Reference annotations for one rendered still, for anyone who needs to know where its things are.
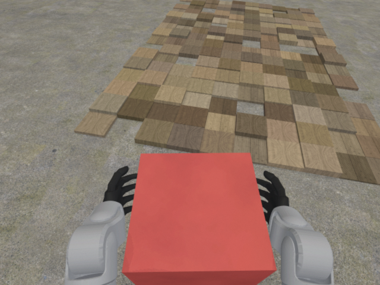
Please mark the left robot hand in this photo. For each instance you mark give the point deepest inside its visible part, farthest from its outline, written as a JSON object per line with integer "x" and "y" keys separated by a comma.
{"x": 115, "y": 191}

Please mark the right robot forearm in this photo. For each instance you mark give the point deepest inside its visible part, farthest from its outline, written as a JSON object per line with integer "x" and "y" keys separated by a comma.
{"x": 306, "y": 255}

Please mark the right robot hand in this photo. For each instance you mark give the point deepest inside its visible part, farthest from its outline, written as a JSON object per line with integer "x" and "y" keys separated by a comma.
{"x": 277, "y": 196}

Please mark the carton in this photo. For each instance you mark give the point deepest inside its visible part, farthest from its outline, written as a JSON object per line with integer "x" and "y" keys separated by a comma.
{"x": 197, "y": 219}

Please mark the left robot forearm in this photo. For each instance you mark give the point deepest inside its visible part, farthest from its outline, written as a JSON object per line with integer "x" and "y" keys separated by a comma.
{"x": 92, "y": 251}

